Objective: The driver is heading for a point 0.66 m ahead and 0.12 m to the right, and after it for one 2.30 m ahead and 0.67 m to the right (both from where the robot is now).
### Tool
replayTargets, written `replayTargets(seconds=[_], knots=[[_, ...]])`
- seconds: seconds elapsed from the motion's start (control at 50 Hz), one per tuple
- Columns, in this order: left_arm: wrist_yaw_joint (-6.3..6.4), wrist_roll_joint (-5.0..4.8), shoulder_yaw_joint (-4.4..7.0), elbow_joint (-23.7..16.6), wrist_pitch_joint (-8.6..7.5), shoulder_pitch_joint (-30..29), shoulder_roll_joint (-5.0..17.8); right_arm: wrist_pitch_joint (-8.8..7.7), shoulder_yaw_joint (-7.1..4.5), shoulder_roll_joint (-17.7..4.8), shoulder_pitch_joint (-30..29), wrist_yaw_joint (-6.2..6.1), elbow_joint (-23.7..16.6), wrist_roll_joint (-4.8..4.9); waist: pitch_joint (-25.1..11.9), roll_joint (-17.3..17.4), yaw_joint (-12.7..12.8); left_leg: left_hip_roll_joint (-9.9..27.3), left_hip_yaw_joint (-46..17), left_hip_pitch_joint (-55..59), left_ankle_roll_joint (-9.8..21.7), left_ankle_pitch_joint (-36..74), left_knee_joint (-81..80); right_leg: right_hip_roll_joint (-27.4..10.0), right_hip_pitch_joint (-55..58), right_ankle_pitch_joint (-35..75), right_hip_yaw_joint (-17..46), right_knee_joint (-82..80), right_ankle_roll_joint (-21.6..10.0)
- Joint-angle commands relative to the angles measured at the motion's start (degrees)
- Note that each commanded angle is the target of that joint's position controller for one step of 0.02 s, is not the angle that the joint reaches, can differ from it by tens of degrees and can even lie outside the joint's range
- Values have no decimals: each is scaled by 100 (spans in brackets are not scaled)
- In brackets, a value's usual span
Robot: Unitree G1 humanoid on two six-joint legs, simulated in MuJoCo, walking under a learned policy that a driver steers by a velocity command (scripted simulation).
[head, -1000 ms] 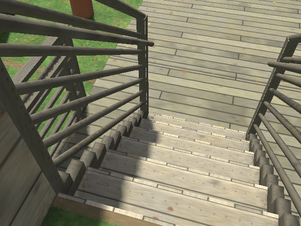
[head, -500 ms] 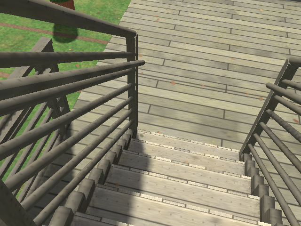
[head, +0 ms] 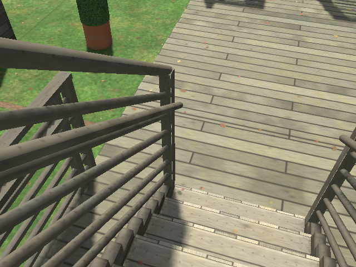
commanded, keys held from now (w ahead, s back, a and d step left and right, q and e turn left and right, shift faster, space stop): w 0.88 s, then no key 0.12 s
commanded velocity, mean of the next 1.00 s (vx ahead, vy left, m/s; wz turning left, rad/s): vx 0.49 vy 0.00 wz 0.00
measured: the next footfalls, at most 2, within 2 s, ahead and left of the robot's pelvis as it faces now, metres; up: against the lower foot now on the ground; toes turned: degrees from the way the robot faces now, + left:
left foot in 0.26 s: +0.23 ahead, +0.12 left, -0.19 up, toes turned +0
right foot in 0.70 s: +0.44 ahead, -0.15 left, -0.38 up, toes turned -3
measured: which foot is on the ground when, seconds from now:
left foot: up 0.00-0.24, down 0.26-0.68, up 0.70-1.00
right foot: down 0.00-0.26, up 0.28-0.68, down 0.70-1.00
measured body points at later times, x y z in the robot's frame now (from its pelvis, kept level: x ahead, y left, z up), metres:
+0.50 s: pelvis +0.24 +0.02 -0.21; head +0.23 +0.03 +0.24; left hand +0.33 +0.26 -0.34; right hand +0.16 -0.21 -0.36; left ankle +0.19 +0.12 -0.89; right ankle +0.38 -0.18 -0.84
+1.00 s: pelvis +0.46 -0.10 -0.38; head +0.46 -0.11 +0.07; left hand +0.34 +0.09 -0.53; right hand +0.62 -0.32 -0.50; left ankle +0.62 +0.07 -1.00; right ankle +0.40 -0.15 -1.08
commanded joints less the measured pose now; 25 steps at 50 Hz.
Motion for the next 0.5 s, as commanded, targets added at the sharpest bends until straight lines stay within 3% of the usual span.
replayTargets(seconds=[0.02, 0.04, 0.06, 0.08, 0.1, 0.14, 0.16, 0.18, 0.2, 0.22, 0.24, 0.26, 0.28, 0.3, 0.32, 0.34, 0.36, 0.38, 0.4, 0.42, 0.44, 0.46, 0.48, 0.5], knots=[[266, -96, 21, -609, -273, -462, 561, 32, -63, -454, -144, 179, -443, -35, 610, -198, -404, 395, -288, -549, 87, 2118, -1552, -1052, -340, 390, 1937, -1642, -836], [364, -169, 11, -548, -321, -177, 513, -37, -35, -433, -696, 276, -617, -113, 649, -421, -102, 344, -47, -525, 58, 2909, -2291, -943, -169, 223, 1874, -1436, -831], [482, -211, -23, -642, -297, -108, 506, -94, 59, -325, -951, 408, -811, -272, 663, -373, -51, 144, 250, 312, -13, 4029, -3245, -631, -752, -10, 1389, -1363, -756], [520, -187, -1, -699, -262, -110, 587, -112, 105, -162, -934, 508, -822, -312, 464, -410, 22, -46, 443, 1492, -24, 4855, -3560, -516, -1338, -29, 1056, -1317, -713], [503, -197, 59, -682, -216, -106, 802, -52, 130, -37, -812, 540, -826, -295, 325, -448, 47, -209, 570, 2112, -60, 4891, -3651, -489, -1489, 37, 887, -1169, -687], [424, -289, 145, -617, -118, -33, 740, 63, 134, -167, -894, 529, -889, -143, 482, -367, 227, -291, 678, 2267, -110, 4173, -4050, -480, -1175, 133, 824, -547, -598], [406, -287, 143, -586, -61, -58, 548, 91, 90, -224, -666, 534, -803, -134, 378, -458, 181, -189, 560, 2395, -123, 4228, -4079, -508, -832, 217, 847, 101, -544], [404, -302, 122, -521, -32, 30, 354, 103, 62, -296, -366, 552, -731, -101, 358, -489, 99, -117, 614, 2377, -164, 4125, -4336, -552, -410, 315, 869, 552, -475], [405, -244, 99, -383, 43, -3, 190, 133, -54, -369, 337, 601, -297, -78, 129, -655, -185, -115, 713, 2809, -163, 4272, -3952, -595, -270, 632, 967, 1425, -419], [388, -294, 92, -311, 110, -52, 99, 134, -157, -557, 1025, 531, -6, 60, 154, -774, -406, 231, 375, 2815, -90, 3518, -4748, -602, 186, 1068, 966, 2266, -315], [346, -366, 101, -186, 93, -299, 112, 97, -276, -665, 1986, 489, 381, 40, 155, -697, -892, 329, 458, 3832, 62, 3467, -5409, -506, -237, 1890, 861, 3648, -188], [249, -477, 126, -199, 14, -334, 251, 129, -254, -418, 2731, 416, 594, -140, 161, 152, -1378, 540, 402, 4909, 453, 3587, -6304, 170, -1071, 930, 423, 5863, -48], [171, -349, 164, -283, -39, 219, -106, 41, -130, -508, 2927, 476, 813, -185, -200, 1171, -919, 1274, -533, 6675, 678, 5678, -3881, 412, -3302, -1733, 1074, 7220, -3], [101, -373, 206, -340, -183, 656, 153, 57, -141, -659, 2723, 462, 792, 17, -376, 1663, -483, 1770, -1368, 6556, 985, 6128, -3429, 76, -4057, -986, 1908, 6957, -105], [130, -429, 345, -438, -237, 313, 508, -37, -156, -434, 2451, 451, 694, 58, -312, 1172, -483, 1793, -1235, 5749, 895, 4039, -3673, -35, -4211, 300, 2255, 5604, -279], [320, -375, 436, -508, -123, -194, 743, -69, 61, 144, 1703, 480, 728, 0, 145, 154, -170, 1199, -862, 4565, 519, 2933, -4104, -197, -4004, 1260, 1609, 5479, -358], [365, -273, 219, -792, -38, -74, 142, -118, -293, -807, 1546, 282, 958, -10, 28, 1930, 174, 2052, -2418, 4020, 976, 1897, -4406, -530, -4245, 1392, 1636, 4389, -244], [425, -231, 222, -939, 76, -623, 295, -160, -73, -250, 1080, 131, 821, 13, 635, 855, 218, 2218, -2670, 2977, 1001, 2130, -4406, -792, -4182, 1676, 1866, 3513, 178], [457, -165, 245, -969, 107, -966, 398, -188, -36, -71, 1394, -18, 1060, -185, 653, 296, 60, 1860, -2320, 2455, 1103, 2333, -4274, -768, -3621, 2000, 1822, 3262, 374], [444, -210, 232, -711, 163, -635, 175, -194, -131, -447, 1445, -119, 1156, -437, 436, -119, 263, 1590, -2118, 2132, 1047, 1925, -4081, -687, -3084, 2359, 1520, 3380, 425], [403, -201, 244, -738, 147, -656, 274, -210, -170, -587, 1361, -162, 1140, -305, 553, 12, 276, 1621, -1984, 2053, 1096, 2070, -3997, -740, -3174, 2549, 1363, 3160, 504], [308, -302, 288, -920, 61, -1120, 413, -280, -132, -236, 1679, -253, 1283, -186, 674, 153, 86, 1234, -1678, 2307, 737, 761, -3686, -871, -3625, 3747, 1891, 2096, 319], [206, -168, 240, -1019, 80, -1425, 350, -300, -71, -165, 1675, -355, 1249, -197, 783, 183, 102, 772, -1061, 1603, 625, -48, -3693, -801, -2921, 4960, 1425, 860, 263], [88, -27, 179, -1014, 43, -1621, 202, -290, -19, -136, 1590, -442, 1259, -137, 789, 290, 73, 571, -769, 931, 629, -731, -3651, -767, -1946, 6148, 1124, 352, 331]])
Velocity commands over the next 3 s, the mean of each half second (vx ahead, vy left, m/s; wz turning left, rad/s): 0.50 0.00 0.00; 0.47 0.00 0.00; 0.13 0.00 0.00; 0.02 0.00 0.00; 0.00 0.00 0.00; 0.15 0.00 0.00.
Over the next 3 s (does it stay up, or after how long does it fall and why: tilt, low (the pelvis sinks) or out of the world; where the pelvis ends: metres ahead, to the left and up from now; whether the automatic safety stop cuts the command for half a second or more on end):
stays up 0.74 -0.15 -0.55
